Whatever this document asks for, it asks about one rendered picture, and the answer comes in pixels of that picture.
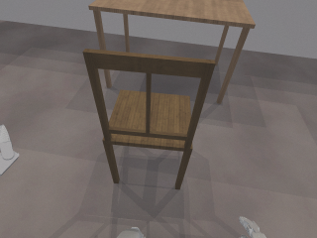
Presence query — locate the left robot thigh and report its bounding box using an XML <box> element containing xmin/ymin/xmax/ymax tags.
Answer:
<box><xmin>117</xmin><ymin>228</ymin><xmax>146</xmax><ymax>238</ymax></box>

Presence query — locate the table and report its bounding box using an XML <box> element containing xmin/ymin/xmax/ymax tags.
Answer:
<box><xmin>88</xmin><ymin>0</ymin><xmax>256</xmax><ymax>104</ymax></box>

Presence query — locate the right robot hand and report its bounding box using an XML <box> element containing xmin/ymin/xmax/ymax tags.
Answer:
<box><xmin>239</xmin><ymin>216</ymin><xmax>266</xmax><ymax>238</ymax></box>

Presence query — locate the left robot hand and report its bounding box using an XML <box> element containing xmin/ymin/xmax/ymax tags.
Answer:
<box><xmin>0</xmin><ymin>124</ymin><xmax>20</xmax><ymax>177</ymax></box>

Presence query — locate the chair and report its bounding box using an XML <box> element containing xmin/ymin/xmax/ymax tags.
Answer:
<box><xmin>83</xmin><ymin>49</ymin><xmax>216</xmax><ymax>190</ymax></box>

